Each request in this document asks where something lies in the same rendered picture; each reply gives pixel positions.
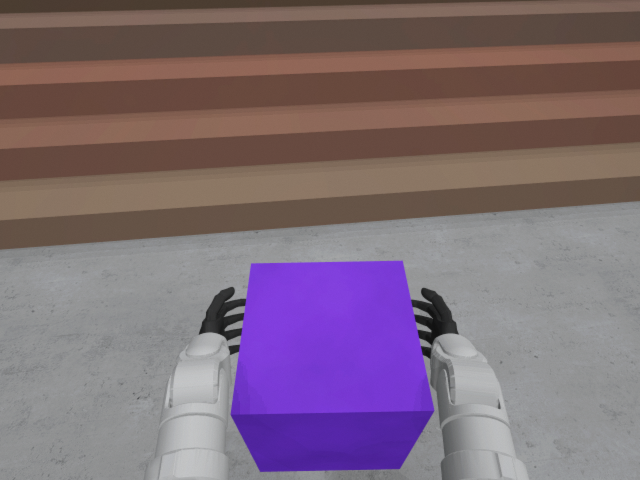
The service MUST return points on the robot right forearm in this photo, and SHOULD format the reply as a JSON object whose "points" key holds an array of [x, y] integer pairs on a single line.
{"points": [[473, 419]]}

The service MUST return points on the robot left hand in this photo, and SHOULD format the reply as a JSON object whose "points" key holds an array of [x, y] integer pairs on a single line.
{"points": [[215, 322]]}

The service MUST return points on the carton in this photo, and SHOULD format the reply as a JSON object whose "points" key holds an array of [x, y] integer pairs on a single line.
{"points": [[330, 372]]}

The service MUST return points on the robot right hand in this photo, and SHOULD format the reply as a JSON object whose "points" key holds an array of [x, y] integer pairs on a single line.
{"points": [[442, 322]]}

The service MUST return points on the robot left forearm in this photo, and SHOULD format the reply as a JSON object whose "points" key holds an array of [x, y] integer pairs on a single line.
{"points": [[192, 430]]}

